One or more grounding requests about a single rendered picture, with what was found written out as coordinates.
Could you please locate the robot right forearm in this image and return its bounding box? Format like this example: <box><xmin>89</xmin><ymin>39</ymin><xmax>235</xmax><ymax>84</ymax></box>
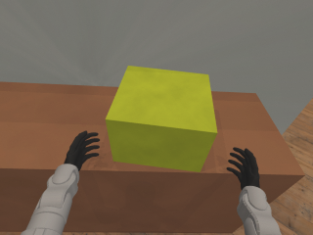
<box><xmin>237</xmin><ymin>186</ymin><xmax>282</xmax><ymax>235</ymax></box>

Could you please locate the pedestal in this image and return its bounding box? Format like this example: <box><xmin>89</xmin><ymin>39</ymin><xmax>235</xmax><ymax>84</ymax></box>
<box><xmin>0</xmin><ymin>81</ymin><xmax>305</xmax><ymax>234</ymax></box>

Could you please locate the robot left hand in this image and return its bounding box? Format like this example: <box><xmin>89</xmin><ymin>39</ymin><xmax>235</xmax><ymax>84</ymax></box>
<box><xmin>64</xmin><ymin>130</ymin><xmax>100</xmax><ymax>171</ymax></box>

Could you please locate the robot left forearm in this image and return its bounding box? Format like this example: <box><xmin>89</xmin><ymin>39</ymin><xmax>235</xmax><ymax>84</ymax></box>
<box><xmin>21</xmin><ymin>164</ymin><xmax>80</xmax><ymax>235</ymax></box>

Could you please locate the robot right hand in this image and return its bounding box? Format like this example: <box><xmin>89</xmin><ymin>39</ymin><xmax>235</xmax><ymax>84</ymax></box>
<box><xmin>226</xmin><ymin>147</ymin><xmax>260</xmax><ymax>190</ymax></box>

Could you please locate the carton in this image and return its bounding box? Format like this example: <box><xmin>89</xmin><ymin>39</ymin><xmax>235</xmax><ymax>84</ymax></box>
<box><xmin>106</xmin><ymin>66</ymin><xmax>218</xmax><ymax>172</ymax></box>

